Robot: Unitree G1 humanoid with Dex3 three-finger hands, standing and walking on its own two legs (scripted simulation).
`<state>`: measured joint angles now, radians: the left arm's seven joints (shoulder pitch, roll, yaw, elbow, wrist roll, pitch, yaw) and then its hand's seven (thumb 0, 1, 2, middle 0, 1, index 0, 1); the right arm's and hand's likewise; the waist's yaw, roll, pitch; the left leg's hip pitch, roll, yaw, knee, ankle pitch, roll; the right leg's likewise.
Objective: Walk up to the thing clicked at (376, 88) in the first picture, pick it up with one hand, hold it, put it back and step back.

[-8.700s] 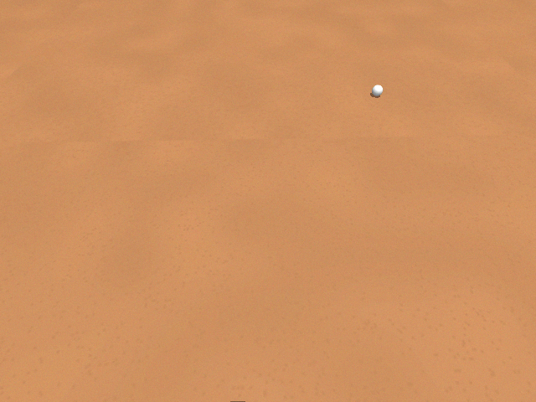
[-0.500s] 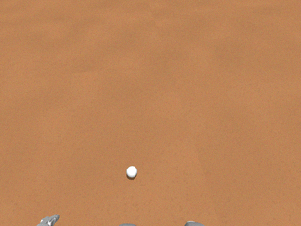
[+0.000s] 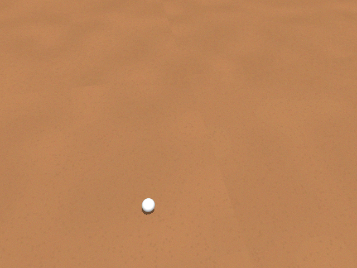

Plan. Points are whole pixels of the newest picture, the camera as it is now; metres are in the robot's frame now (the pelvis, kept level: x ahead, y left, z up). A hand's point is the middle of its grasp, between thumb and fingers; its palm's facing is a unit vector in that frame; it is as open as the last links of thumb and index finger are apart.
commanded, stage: walk up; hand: left
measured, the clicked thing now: (148, 205) +0.52 +0.19 -0.73
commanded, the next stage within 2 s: stand in 0.30 s
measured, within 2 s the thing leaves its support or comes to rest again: neither
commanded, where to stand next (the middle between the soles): +0.13 +0.00 m, yaw -3 degrees
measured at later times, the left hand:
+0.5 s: hand out of the picture +0.10 +0.25 -0.13, palm faces -0.02 -0.93 -0.35, open 7.4 cm
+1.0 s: hand out of the picture +0.07 +0.25 -0.14, palm faces +0.00 -0.94 -0.35, open 7.4 cm
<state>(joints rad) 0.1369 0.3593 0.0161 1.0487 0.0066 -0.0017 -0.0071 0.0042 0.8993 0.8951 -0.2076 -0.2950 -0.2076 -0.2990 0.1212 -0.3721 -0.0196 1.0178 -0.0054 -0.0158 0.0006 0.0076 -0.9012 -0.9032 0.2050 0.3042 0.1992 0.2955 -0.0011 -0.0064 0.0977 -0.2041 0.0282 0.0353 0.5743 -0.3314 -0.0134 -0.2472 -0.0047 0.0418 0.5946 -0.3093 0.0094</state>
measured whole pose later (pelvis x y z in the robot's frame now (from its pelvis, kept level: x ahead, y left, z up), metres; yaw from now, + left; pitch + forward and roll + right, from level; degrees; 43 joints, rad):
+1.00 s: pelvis +0.00 -0.01 +0.02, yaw +1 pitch -2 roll +0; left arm 0.10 0.35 0.01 1.16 0.01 -0.02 0.00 0.00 0.90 0.90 -0.21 -0.30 -0.21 -0.30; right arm 0.10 -0.35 -0.01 1.16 -0.01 -0.01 0.01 0.01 -0.90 -0.90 0.20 0.30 0.20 0.30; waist 0.00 0.00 0.04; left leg -0.09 0.03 0.02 0.31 -0.18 -0.03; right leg -0.13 0.00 0.03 0.32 -0.16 0.01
